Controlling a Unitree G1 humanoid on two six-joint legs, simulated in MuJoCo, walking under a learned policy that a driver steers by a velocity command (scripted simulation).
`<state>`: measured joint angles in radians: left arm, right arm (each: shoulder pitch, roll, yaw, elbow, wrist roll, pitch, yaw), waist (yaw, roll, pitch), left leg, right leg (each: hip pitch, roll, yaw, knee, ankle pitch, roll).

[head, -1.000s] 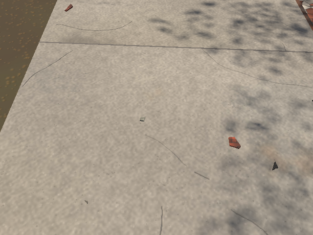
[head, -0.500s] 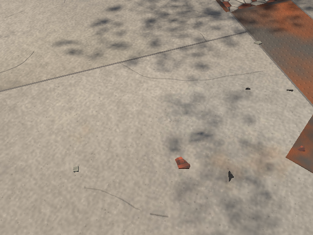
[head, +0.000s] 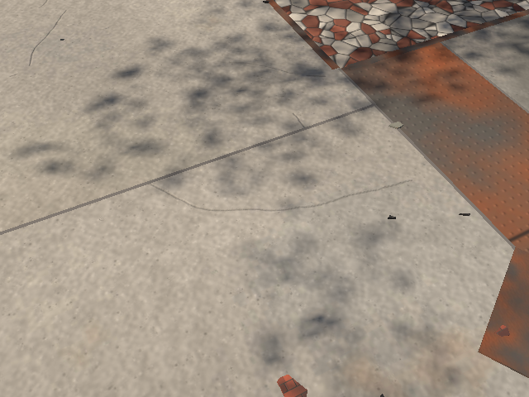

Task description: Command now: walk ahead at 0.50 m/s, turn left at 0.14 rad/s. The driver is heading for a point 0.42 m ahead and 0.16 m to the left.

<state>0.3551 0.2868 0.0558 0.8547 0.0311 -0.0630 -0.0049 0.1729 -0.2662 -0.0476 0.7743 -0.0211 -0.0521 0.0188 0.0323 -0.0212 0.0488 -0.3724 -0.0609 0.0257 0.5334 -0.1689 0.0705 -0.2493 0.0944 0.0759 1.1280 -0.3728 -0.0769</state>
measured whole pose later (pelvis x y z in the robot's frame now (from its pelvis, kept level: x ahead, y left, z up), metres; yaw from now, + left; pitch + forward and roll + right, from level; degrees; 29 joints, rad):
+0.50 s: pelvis +0.26 -0.02 +0.00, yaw +15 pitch +1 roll +0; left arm 0.11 0.25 0.01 0.69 0.04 -0.07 0.01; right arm 0.38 -0.30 -0.08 0.82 -0.01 -0.03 0.01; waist -0.06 0.03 0.02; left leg -0.31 -0.08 -0.08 1.01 -0.43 0.07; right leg -0.36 0.02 -0.02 0.52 -0.19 -0.04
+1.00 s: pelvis +0.40 +0.04 +0.01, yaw +21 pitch +0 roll -1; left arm 0.28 0.23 0.02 0.87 0.02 0.02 0.01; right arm 0.15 -0.19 0.01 0.78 -0.02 -0.01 -0.02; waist 0.03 -0.02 0.05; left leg -0.31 -0.05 0.02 0.44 -0.13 0.07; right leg -0.30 -0.01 -0.01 0.82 -0.52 0.00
